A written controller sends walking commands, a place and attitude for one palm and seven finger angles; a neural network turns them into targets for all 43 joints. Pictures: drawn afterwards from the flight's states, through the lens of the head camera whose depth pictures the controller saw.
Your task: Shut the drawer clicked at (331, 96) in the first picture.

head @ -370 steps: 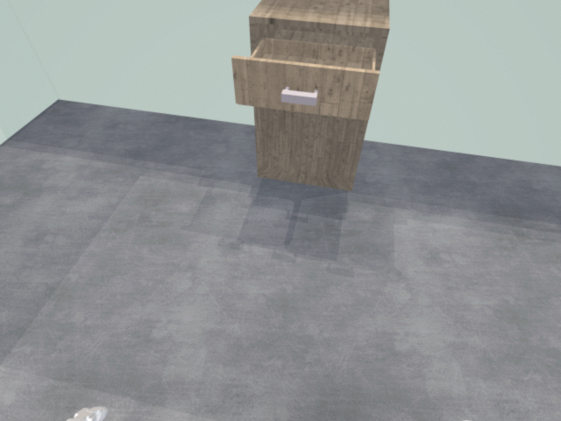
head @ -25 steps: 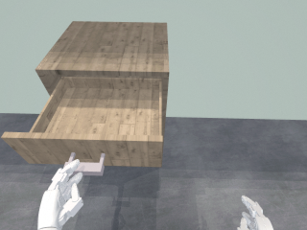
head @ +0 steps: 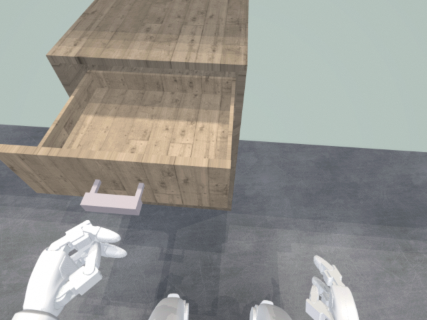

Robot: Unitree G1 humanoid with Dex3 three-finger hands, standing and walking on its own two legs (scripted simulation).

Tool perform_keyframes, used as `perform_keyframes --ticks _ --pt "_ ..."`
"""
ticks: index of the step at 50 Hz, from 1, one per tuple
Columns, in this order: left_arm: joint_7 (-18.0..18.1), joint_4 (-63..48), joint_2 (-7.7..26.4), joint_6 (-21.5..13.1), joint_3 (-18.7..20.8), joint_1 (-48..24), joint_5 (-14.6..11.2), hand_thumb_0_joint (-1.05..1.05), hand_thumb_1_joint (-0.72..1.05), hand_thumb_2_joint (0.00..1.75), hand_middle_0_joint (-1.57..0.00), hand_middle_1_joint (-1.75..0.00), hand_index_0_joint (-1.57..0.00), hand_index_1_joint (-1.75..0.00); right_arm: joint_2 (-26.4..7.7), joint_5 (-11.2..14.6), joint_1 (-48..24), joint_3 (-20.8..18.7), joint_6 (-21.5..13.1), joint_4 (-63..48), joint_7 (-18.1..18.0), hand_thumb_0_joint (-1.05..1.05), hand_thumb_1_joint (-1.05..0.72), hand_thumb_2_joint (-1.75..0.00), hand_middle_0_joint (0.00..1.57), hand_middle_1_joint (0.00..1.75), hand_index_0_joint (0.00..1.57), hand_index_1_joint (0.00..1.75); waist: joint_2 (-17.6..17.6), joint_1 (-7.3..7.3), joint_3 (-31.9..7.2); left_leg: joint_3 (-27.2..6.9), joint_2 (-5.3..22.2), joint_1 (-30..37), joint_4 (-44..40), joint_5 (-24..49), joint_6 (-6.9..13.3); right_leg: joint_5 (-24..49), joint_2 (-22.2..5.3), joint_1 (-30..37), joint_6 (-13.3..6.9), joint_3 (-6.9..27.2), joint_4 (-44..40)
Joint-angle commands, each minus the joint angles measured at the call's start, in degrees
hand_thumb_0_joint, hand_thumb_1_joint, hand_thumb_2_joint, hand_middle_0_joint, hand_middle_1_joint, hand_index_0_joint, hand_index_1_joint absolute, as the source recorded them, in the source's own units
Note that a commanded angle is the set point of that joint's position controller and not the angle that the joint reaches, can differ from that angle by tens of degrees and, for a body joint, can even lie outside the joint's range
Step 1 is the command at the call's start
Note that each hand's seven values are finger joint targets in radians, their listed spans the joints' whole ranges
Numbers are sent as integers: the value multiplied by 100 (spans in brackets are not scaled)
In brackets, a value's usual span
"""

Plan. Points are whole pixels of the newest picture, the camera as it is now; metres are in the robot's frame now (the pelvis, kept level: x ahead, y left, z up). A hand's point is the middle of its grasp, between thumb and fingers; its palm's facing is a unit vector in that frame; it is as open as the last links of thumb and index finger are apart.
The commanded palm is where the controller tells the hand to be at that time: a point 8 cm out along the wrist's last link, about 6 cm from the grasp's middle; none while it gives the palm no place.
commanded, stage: raise the hand and make a fist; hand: left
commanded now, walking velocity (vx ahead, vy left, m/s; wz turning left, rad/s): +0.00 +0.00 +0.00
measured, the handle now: (115, 194) +0.35 +0.23 +0.00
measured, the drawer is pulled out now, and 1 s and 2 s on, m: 0.29 0.29 0.29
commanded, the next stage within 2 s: bring the fist close to the handle in 1.14 s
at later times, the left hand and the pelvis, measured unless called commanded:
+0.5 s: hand (82, 277) +0.18 +0.20 +0.08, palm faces -0.01 -1.00 -0.06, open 3.1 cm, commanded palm +0.13 +0.26 +0.09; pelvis +0.02 +0.03 +0.01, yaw +0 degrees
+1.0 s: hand (74, 280) +0.17 +0.20 +0.10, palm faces -0.01 -1.00 -0.08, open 3.2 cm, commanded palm +0.12 +0.26 +0.11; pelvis +0.02 +0.02 +0.02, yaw +0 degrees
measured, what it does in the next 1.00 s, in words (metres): stands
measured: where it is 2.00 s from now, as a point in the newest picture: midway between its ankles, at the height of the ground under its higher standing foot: outside the picture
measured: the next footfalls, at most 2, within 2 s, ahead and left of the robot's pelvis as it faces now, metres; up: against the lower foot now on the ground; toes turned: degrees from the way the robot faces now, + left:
none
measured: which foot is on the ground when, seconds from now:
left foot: down 0.00-1.00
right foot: down 0.00-1.00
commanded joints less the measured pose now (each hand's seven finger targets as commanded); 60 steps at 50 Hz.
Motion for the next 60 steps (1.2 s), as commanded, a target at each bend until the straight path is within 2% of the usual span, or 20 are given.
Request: perform_keyframes --ticks 1,5,6,9,15,17,19,22,35,36,38,44,45,48,51,55,56,57,58,60 --pt "125 -1329 563 -569 378 557 -90 0 90 90 -98 -114 -98 -114 -844 18 -623 -418 -481 -1071 -24 0 -90 -90 20 30 20 30 -261 100 -990 -68 -459 346 -829 927 313 180 176 1067 179 885 -1410" --pt "253 -1492 506 -753 233 758 -20 0 90 90 -106 -123 -106 -123 -909 21 -609 -440 -545 -1051 1 0 -90 -90 20 30 20 30 -324 60 -806 -106 -449 416 -929 803 316 72 226 888 149 734 -1366" --pt "269 -1619 418 -787 81 745 -4 0 90 90 -108 -125 -108 -125 -921 19 -535 -433 -551 -1094 10 0 -90 -90 20 30 20 30 -275 23 -851 -105 -464 454 -965 741 321 10 226 844 154 713 -1345" --pt "385 -1917 543 -834 99 767 65 0 90 90 -114 -132 -114 -132 -938 24 -481 -445 -551 -1133 8 0 -90 -90 20 30 20 30 -36 25 -891 -108 -454 598 -1037 732 318 98 240 808 132 621 -1278" --pt "572 -2135 487 -634 52 1226 176 0 90 90 -126 -145 -126 -145 -913 36 -523 -434 -373 -1290 34 0 -90 -90 20 30 20 30 120 114 -860 -116 -436 855 -1223 983 316 588 294 972 110 437 -1229" --pt "562 -2153 420 -549 -16 1300 174 0 90 90 -130 -149 -130 -149 -904 52 -493 -417 -306 -1360 49 0 -90 -90 20 30 20 30 7 89 -792 -112 -433 873 -1282 974 301 639 314 1006 125 385 -1260" --pt "536 -2324 343 -494 -177 1305 191 0 90 90 -134 -153 -134 -153 -902 50 -483 -386 -285 -1436 63 0 -90 -90 20 30 20 30 123 58 -741 -120 -427 984 -1313 1039 307 744 322 986 125 348 -1263" --pt "547 -2407 425 -378 -154 1308 217 0 90 90 -140 -160 -140 -160 -904 32 -461 -353 -232 -1480 74 0 -90 -90 20 30 20 30 59 30 -716 -150 -416 1044 -1334 1111 302 868 340 1017 134 320 -1280" --pt "496 -2776 486 -169 -113 1641 205 0 90 90 -140 -160 -140 -160 -874 76 -533 -276 -217 -1597 93 0 -90 -90 20 30 20 30 89 113 -624 -184 -403 1196 -1471 1228 280 960 377 1210 116 277 -1374" --pt "486 -2869 375 -171 -240 1578 194 0 90 90 -140 -160 -140 -160 -858 78 -489 -255 -230 -1606 100 0 -90 -90 20 30 20 30 140 59 -613 -180 -413 1243 -1493 1216 280 969 358 1209 125 261 -1393" --pt "503 -2778 455 -132 -100 1688 174 0 90 90 -140 -160 -140 -160 -859 85 -485 -278 -226 -1589 82 0 -90 -90 20 30 20 30 -29 95 -595 -187 -402 1213 -1507 1230 268 988 370 1262 125 265 -1411" --pt "475 -2734 438 -231 -47 1804 104 0 90 90 -140 -160 -140 -160 -854 101 -531 -287 -262 -1587 68 0 -90 -90 20 30 20 30 17 138 -566 -134 -438 1135 -1491 1151 262 897 353 1312 117 348 -1481" --pt "498 -2683 557 -245 66 1742 111 0 90 90 -140 -160 -140 -160 -859 107 -562 -292 -270 -1550 69 0 -90 -90 20 30 20 30 33 143 -556 -132 -438 1105 -1482 1145 265 865 359 1346 104 379 -1501" --pt "484 -2775 458 -349 -71 1640 82 0 90 90 -140 -160 -140 -160 -869 105 -517 -282 -327 -1548 72 0 -90 -90 20 30 20 30 135 94 -510 -122 -447 1113 -1471 1009 265 701 347 1254 112 398 -1524" --pt "512 -2711 396 -364 -178 1631 129 0 90 90 -140 -160 -140 -160 -880 99 -506 -277 -365 -1538 80 0 -90 -90 20 30 20 30 45 56 -432 -129 -439 1072 -1465 911 278 587 342 1192 118 408 -1547" --pt "561 -2652 489 -331 -48 1696 171 0 90 90 -140 -160 -140 -160 -884 104 -520 -309 -359 -1511 69 0 -90 -90 20 30 20 30 1 116 -557 -105 -446 1074 -1447 987 284 679 331 1310 113 439 -1549" --pt "565 -2648 442 -303 -119 1646 165 0 90 90 -140 -160 -140 -160 -867 107 -507 -296 -353 -1528 69 0 -90 -90 20 30 20 30 -51 72 -520 -95 -452 1054 -1443 956 287 661 319 1286 131 447 -1569" --pt "587 -2652 551 -304 32 1603 163 0 90 90 -140 -160 -140 -160 -873 112 -500 -317 -339 -1496 58 0 -90 -90 20 30 20 30 -34 109 -570 -93 -450 1057 -1443 974 280 663 317 1327 121 461 -1565" --pt "571 -2633 423 -287 -108 1695 169 0 90 90 -140 -160 -140 -160 -861 112 -513 -301 -340 -1535 59 0 -90 -90 20 30 20 30 6 97 -475 -83 -453 1062 -1458 919 282 615 318 1265 126 453 -1584" --pt "587 -2627 544 -292 14 1665 173 0 90 90 -140 -160 -140 -160 -856 116 -536 -321 -336 -1491 45 0 -90 -90 20 30 20 30 -136 110 -542 -79 -446 1055 -1419 993 296 686 322 1346 125 495 -1604"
